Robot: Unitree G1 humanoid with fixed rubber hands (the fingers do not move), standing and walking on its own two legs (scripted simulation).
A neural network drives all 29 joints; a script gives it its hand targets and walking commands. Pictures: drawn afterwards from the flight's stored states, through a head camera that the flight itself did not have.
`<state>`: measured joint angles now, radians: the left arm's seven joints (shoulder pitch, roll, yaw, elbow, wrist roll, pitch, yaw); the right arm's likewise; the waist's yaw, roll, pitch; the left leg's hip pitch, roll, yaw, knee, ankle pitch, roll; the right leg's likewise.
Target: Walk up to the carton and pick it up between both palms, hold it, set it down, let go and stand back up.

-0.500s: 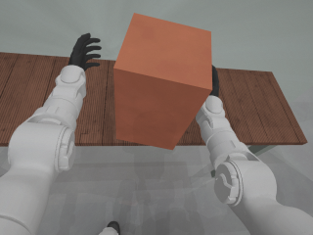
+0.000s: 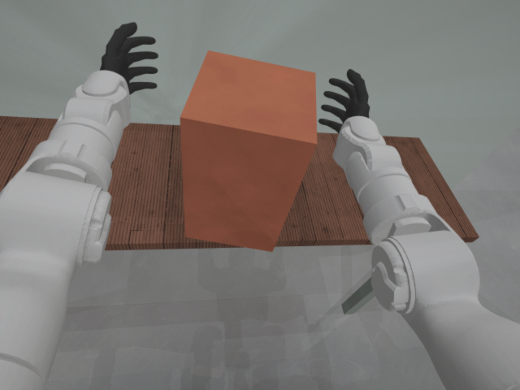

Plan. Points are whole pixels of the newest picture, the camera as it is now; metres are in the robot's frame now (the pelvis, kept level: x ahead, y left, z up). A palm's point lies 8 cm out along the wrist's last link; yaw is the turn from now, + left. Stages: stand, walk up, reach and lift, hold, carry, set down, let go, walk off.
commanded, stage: set down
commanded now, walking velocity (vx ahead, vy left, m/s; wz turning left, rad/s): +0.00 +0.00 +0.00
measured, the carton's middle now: (244, 162) +0.48 +0.00 +0.05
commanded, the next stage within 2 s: none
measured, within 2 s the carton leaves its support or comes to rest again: neither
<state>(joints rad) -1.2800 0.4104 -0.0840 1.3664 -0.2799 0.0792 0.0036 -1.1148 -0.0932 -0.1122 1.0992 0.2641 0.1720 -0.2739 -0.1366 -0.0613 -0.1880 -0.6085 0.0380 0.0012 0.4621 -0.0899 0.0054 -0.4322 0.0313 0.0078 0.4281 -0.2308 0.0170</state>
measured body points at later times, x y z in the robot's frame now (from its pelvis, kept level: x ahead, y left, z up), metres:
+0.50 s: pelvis +0.00 +0.00 +0.00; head +0.04 +0.06 +0.45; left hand +0.52 +0.20 +0.23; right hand +0.46 -0.15 +0.23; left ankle +0.07 +0.11 -0.73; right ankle -0.03 -0.13 -0.73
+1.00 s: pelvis +0.00 +0.00 +0.01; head +0.03 +0.02 +0.46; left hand +0.48 +0.19 +0.16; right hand +0.42 -0.15 +0.14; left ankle +0.07 +0.11 -0.73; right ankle -0.02 -0.13 -0.73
